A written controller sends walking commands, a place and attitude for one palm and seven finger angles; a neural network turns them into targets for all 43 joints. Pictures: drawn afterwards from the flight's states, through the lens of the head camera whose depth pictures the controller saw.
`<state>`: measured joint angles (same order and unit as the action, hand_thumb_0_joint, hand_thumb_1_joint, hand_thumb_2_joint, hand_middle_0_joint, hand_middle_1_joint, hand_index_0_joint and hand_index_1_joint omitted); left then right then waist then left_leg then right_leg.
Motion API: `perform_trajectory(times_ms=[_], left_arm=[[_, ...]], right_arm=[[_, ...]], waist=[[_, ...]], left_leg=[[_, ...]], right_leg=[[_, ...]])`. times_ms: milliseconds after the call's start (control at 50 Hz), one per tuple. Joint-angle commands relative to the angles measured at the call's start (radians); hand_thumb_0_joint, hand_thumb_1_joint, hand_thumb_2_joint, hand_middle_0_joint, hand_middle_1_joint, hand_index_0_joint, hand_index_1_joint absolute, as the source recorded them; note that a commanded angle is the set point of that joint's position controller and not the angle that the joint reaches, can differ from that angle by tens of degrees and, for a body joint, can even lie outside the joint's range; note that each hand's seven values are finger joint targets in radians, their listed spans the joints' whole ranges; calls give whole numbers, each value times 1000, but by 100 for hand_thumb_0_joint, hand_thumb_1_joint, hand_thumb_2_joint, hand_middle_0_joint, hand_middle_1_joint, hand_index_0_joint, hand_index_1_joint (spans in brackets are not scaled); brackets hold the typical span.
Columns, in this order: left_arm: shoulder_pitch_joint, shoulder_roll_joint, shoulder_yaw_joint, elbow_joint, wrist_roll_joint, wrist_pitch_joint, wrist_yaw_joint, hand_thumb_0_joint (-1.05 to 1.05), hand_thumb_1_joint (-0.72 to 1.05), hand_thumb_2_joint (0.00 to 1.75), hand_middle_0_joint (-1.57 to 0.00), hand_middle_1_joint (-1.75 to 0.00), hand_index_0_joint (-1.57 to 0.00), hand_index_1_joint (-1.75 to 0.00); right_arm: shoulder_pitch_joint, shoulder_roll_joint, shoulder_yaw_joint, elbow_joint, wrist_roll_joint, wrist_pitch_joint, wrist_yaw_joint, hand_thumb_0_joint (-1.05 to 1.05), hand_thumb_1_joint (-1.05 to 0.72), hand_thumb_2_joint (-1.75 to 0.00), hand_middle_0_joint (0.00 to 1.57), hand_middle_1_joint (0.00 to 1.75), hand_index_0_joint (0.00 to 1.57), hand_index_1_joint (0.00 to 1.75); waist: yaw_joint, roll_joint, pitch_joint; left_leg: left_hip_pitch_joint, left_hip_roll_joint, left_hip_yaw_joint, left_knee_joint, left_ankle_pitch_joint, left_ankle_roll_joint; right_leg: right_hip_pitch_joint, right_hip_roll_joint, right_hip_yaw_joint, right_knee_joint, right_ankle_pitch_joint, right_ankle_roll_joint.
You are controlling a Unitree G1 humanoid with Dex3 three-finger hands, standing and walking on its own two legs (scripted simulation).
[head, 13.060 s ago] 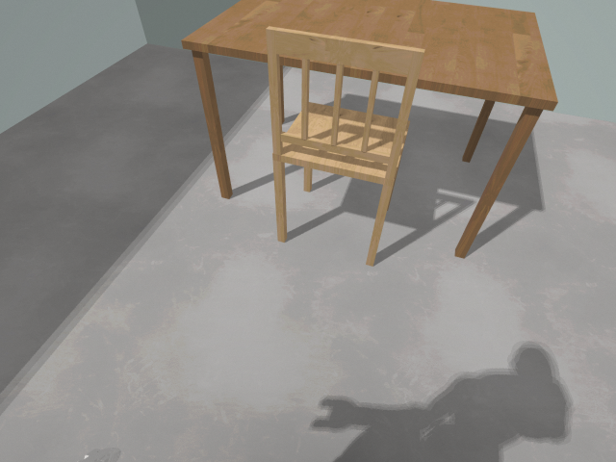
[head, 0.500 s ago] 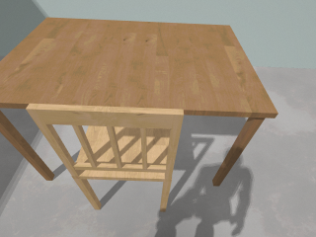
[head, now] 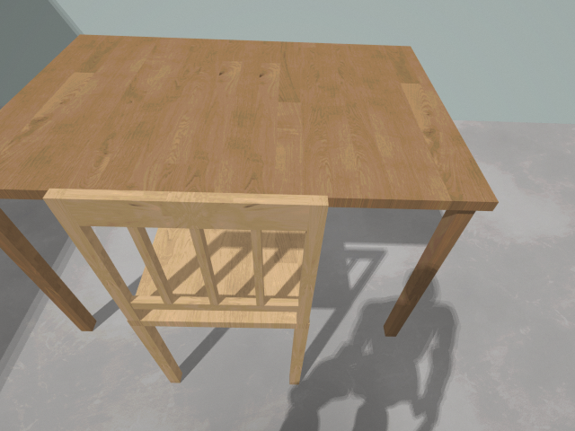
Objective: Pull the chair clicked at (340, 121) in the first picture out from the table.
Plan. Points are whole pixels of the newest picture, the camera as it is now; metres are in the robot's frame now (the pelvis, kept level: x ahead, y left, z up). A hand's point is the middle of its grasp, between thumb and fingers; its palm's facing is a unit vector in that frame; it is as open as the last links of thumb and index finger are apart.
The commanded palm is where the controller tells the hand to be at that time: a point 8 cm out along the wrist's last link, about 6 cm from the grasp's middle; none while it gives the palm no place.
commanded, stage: look again from close up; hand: left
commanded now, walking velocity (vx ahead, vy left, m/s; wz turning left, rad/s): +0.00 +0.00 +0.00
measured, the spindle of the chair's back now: (206, 267) +0.41 +0.18 -0.09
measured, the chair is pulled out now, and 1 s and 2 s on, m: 0.00 0.00 0.00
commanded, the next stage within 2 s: none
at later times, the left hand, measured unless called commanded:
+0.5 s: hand out of the picture -0.01 +0.15 -0.18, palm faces +0.02 -0.99 -0.17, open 7.4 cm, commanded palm none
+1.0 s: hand out of the picture -0.01 +0.15 -0.18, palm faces +0.02 -0.99 -0.16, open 7.4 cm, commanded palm none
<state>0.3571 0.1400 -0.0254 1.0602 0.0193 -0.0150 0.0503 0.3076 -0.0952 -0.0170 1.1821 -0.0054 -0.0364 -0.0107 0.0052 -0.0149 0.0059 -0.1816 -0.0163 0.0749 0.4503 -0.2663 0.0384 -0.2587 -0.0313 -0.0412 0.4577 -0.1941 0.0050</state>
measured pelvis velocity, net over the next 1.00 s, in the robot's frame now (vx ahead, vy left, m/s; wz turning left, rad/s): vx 0.01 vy -0.01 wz -0.01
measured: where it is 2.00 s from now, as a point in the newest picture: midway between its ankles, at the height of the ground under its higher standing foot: outside the picture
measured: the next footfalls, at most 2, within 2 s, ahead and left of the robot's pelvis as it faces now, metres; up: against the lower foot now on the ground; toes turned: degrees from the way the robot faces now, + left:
none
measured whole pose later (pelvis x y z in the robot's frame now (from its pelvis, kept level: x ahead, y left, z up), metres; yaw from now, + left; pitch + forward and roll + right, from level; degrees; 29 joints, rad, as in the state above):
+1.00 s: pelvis +0.01 -0.01 +0.00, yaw -1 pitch +0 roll +0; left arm 0.37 0.12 -0.02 1.06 0.02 -0.01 0.05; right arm 0.35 -0.07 -0.01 1.18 0.00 -0.04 -0.02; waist 0.00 -0.02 0.00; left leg -0.18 0.00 0.08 0.45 -0.27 0.03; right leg -0.26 -0.01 -0.04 0.45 -0.20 -0.01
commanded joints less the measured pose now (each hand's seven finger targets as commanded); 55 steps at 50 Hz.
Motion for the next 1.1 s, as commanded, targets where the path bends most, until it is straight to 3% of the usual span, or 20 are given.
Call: perform_trajectory(times_ms=[0,140,220,380,520,680,820,1080], left_arm=[[79,84,24,-27,2,-14,3,0,90,90,-20,-30,-20,-30],[76,79,24,-27,2,-11,3,0,90,90,-20,-30,-20,-30],[80,80,25,-25,0,-14,3,0,90,90,-20,-30,-20,-30],[81,70,25,-23,1,-14,4,0,90,90,-20,-30,-20,-30],[80,72,24,-24,1,-10,3,0,90,90,-20,-30,-20,-30],[86,68,25,-22,1,-13,3,0,90,90,-20,-30,-20,-30],[88,69,24,-24,0,-12,3,0,90,90,-20,-30,-20,-30],[96,60,22,-19,1,-14,3,0,90,90,-20,-30,-20,-30]], right_arm=[[82,-75,-8,-17,4,-10,-9,0,-90,-90,20,30,20,30],[89,-72,-7,-18,4,-8,-11,0,-90,-90,20,30,20,30],[99,-68,-6,-15,5,-12,-11,0,-90,-90,20,30,20,30],[109,-61,-4,-12,5,-12,-13,0,-90,-90,20,30,20,30],[113,-56,-2,-12,5,-10,-14,0,-90,-90,20,30,20,30],[124,-53,-1,-12,5,-9,-14,0,-90,-90,20,30,20,30],[131,-48,0,-15,5,-8,-14,0,-90,-90,20,30,20,30],[148,-44,3,-13,5,-12,-15,0,-90,-90,20,30,20,30]], waist=[[-5,17,72],[-3,37,92],[-5,23,60],[-7,14,67],[-5,40,87],[-8,4,83],[-7,30,75],[-10,10,74]], left_leg=[[-42,109,-132,-109,70,7],[-61,112,-135,-121,35,7],[-28,114,-130,-113,90,10],[-27,112,-127,-104,106,7],[-41,116,-130,-121,73,8],[-34,110,-119,-107,72,6],[-34,113,-121,-111,62,8],[-32,113,-115,-103,87,8]], right_leg=[[-29,-66,99,-84,-2,-37],[-41,-59,99,-86,-27,-36],[-23,-61,96,-84,14,-37],[-27,-63,104,-84,29,-38],[-32,-57,100,-94,3,-38],[-39,-60,109,-98,0,-39],[-34,-53,107,-103,-4,-40],[-37,-55,110,-94,20,-40]])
